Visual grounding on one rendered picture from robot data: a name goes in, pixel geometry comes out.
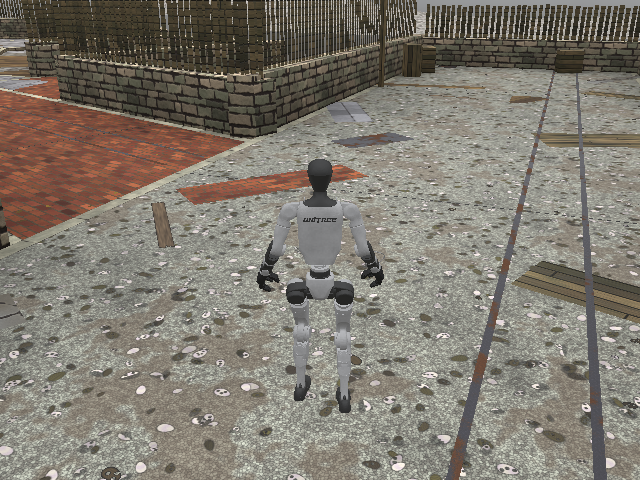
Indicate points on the left robot forearm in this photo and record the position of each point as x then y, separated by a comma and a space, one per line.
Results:
268, 262

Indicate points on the robot foot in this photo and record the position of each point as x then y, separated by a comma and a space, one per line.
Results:
300, 393
344, 405

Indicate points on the robot left upper arm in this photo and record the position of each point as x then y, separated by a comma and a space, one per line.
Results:
287, 213

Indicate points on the robot right upper arm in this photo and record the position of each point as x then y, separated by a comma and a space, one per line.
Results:
351, 212

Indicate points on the right robot forearm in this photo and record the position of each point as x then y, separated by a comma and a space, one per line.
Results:
371, 261

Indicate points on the right robot hand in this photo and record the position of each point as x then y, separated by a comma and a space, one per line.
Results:
379, 277

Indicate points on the left robot foot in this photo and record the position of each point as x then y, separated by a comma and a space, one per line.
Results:
300, 393

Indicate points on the right robot foot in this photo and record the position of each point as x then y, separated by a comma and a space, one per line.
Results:
344, 405

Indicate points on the left robot hand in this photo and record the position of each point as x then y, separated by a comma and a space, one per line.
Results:
261, 280

